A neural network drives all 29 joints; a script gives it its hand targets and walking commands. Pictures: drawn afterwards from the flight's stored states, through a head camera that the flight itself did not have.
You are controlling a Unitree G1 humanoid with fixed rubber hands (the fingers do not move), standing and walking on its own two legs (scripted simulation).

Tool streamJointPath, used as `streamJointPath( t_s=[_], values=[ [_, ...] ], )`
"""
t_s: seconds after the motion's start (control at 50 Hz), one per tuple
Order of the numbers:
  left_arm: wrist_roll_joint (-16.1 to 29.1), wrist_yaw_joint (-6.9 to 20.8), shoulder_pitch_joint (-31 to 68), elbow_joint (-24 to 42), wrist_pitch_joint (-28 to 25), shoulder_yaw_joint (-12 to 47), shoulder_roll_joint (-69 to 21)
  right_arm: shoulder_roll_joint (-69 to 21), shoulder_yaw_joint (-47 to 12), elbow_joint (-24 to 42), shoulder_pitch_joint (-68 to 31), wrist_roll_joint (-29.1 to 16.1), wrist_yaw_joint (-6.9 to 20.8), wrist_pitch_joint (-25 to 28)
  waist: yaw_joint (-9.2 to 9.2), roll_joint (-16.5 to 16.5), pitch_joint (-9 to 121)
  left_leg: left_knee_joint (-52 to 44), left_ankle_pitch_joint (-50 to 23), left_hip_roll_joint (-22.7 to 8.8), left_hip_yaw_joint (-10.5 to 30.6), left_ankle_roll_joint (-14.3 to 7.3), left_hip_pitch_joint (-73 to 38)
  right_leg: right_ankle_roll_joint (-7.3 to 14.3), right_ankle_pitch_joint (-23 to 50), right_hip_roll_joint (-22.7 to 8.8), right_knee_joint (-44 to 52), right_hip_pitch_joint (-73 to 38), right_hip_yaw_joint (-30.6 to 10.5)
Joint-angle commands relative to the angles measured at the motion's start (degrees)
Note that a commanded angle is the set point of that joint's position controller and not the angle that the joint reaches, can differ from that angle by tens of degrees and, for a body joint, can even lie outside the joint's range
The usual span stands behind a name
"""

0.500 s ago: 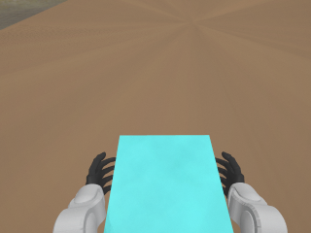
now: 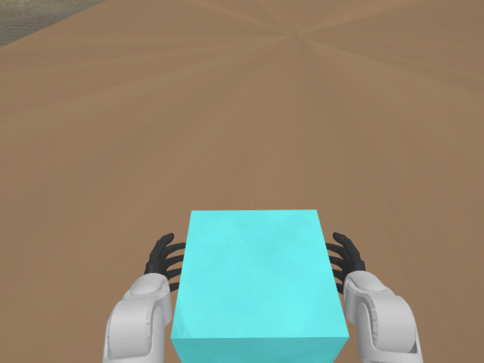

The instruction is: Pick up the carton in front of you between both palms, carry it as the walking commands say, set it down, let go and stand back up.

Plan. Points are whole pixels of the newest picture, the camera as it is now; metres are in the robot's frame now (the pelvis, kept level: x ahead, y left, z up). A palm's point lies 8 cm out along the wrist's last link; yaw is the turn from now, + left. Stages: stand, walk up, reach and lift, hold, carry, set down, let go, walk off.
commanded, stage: carry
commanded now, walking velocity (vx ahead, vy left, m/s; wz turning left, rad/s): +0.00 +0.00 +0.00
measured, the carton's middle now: (254, 302) +0.26 +0.00 -0.01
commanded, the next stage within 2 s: hold in 0.52 s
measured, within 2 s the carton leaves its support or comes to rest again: neither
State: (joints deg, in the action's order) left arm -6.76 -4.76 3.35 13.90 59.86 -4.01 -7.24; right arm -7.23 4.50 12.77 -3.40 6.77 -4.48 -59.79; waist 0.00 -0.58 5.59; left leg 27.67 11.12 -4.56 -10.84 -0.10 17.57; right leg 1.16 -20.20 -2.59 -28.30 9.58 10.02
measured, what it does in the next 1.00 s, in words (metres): shifts its weight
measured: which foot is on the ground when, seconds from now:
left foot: down 0.00-1.00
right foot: down 0.00-1.00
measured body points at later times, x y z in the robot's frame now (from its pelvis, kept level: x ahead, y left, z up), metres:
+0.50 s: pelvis -0.01 -0.01 +0.00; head -0.01 -0.01 +0.45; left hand +0.30 +0.14 +0.03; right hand +0.29 -0.16 +0.02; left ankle +0.04 +0.12 -0.74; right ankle -0.06 -0.09 -0.74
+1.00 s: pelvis -0.05 +0.02 -0.01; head -0.02 +0.02 +0.44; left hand +0.32 +0.13 +0.00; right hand +0.29 -0.17 +0.00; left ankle +0.03 +0.15 -0.74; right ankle -0.06 -0.09 -0.74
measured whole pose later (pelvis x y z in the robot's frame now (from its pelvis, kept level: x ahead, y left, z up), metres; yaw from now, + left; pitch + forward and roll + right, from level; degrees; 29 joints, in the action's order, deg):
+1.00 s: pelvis -0.05 +0.02 -0.01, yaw -8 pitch -3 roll +0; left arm -24.3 0.6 31.3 -27.5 30.8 -28.2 -12.6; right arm -8.4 27.7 -34.4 -33.3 23.5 3.5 -28.5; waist 1.5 -1.1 -7.3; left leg 30.9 10.7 -0.7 1.6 1.4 17.5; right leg 0.7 -17.7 0.9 -34.1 13.7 -1.7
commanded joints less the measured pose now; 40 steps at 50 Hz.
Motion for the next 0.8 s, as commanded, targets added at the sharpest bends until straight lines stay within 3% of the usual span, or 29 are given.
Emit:
streamJointPath(
  t_s=[0.0,0.26,0.36,0.5,0.52,0.54,0.56,0.6,0.62,0.68,0.7,0.78],
  values=[
    [10.8,8.0,23.4,1.4,-4.0,30.2,-39.7,-38.6,-30.0,1.8,-24.0,-10.7,7.9,4.3,0.02,0.0,9.4,-2.7,-10.3,-4.9,6.0,-1.0,-7.0,0.1,14.3,-6.5,5.4,1.3,-6.4],
    [6.4,14.2,33.3,-18.7,-20.8,24.6,-45.0,-44.2,-25.4,-16.7,-35.1,-7.5,14.2,20.9,-0.22,0.2,11.6,-1.9,-9.9,-4.8,5.9,-0.4,-7.4,0.7,16.8,-6.6,4.8,0.9,-6.7],
    [7.1,15.4,34.8,-19.6,-23.4,26.4,-48.2,-47.8,-27.8,-17.8,-36.6,-8.2,15.4,23.5,-0.24,0.0,14.0,-0.3,-13.7,-4.8,5.5,-0.3,-8.2,0.6,22.1,-6.7,2.9,-0.5,-6.1],
    [8.2,15.5,31.5,-15.9,-20.4,28.8,-50.7,-50.1,-30.0,-14.2,-33.5,-9.1,15.2,20.5,-0.17,-0.1,15.2,1.0,-16.1,-5.0,5.4,-0.4,-8.0,0.5,25.7,-6.9,1.5,-0.6,-5.9],
    [7.9,15.2,22.9,-14.9,-20.4,26.8,-51.7,-50.7,-28.5,-13.4,-26.6,-9.0,15.3,20.9,-0.14,-5.1,11.6,-2.3,-26.7,11.9,14.0,-2.2,-19.8,-0.2,46.2,4.6,5.4,-6.0,-18.3],
    [7.7,15.0,24.9,-13.4,-21.1,27.0,-47.5,-47.9,-27.3,-12.6,-25.4,-6.8,14.1,21.7,-1.03,-4.6,13.8,-3.1,-31.1,10.0,16.1,-2.0,-20.4,-0.9,48.2,5.5,5.7,-10.5,-18.1],
    [6.8,14.7,25.8,-13.2,-21.4,26.6,-48.7,-47.2,-27.0,-12.7,-27.5,-6.5,14.0,22.2,0.23,-1.1,12.2,-5.0,-27.2,9.8,15.3,-1.4,-19.5,-0.6,45.6,5.1,5.7,-11.5,-17.8],
    [7.4,14.9,29.9,-13.5,-22.0,27.4,-47.1,-46.7,-25.0,-14.5,-28.1,-5.6,13.4,22.8,-1.74,-1.7,10.4,-4.7,-26.3,9.8,15.1,-0.6,-20.1,-0.4,37.0,6.0,8.2,-11.8,-17.2],
    [7.4,14.8,30.0,-13.3,-22.3,27.7,-47.6,-46.6,-25.7,-14.5,-29.4,-5.7,13.5,23.0,-0.83,-1.3,8.8,-4.7,-25.7,10.2,15.0,-0.3,-21.0,-0.7,37.3,6.1,8.5,-9.5,-16.8],
    [7.9,14.8,30.6,-14.2,-22.2,27.9,-47.8,-47.6,-26.4,-15.1,-31.3,-6.9,14.1,22.9,-0.35,-2.1,10.1,-5.1,-24.0,11.3,15.0,0.0,-18.9,-1.5,40.8,6.2,7.7,-12.8,-17.0],
    [6.3,14.9,31.3,-16.3,-22.1,25.3,-47.3,-47.7,-26.1,-16.7,-34.4,-6.5,14.6,22.8,1.60,-2.6,9.4,-5.6,-20.1,11.2,14.9,-0.2,-18.8,-1.5,34.7,6.0,8.6,-11.7,-16.9],
    [1.8,14.7,38.1,-25.5,-23.1,17.1,-48.8,-47.6,-20.2,-26.9,-43.6,-3.8,16.6,24.0,2.87,-1.6,3.1,-5.4,-10.2,11.4,14.3,-0.6,-14.8,-1.4,22.2,6.3,8.2,-6.2,-16.5]
  ],
)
